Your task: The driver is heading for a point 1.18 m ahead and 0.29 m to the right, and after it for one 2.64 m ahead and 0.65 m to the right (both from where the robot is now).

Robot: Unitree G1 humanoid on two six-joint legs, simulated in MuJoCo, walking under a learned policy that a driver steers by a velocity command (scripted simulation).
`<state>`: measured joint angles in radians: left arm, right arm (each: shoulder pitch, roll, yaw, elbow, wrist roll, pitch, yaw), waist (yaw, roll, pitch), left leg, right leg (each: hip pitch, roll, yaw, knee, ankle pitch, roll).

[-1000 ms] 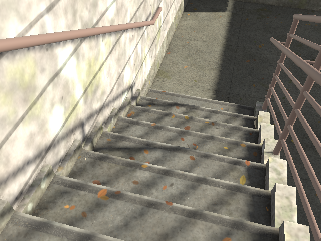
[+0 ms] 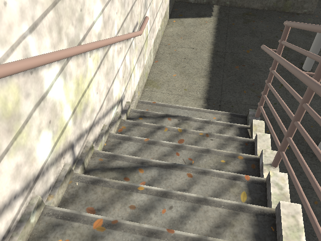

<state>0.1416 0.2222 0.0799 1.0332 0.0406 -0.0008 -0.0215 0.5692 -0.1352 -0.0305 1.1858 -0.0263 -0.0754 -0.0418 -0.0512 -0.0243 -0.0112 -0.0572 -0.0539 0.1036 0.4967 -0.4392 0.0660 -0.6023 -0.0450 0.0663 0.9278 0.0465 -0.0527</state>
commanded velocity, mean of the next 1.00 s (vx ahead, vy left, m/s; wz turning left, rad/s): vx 0.48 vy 0.00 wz -0.08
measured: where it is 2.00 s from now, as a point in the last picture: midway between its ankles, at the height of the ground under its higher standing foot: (168, 187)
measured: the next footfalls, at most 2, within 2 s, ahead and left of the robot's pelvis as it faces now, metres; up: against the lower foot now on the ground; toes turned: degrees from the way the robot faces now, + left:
right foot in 0.22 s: +0.27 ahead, -0.10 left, -0.16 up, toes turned -5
left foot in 0.78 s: +0.61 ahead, +0.14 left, -0.33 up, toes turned +3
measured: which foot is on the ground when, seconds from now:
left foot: down 0.00-0.22, up 0.24-0.76, down 0.78-1.00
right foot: up 0.00-0.20, down 0.22-0.78, up 0.80-1.00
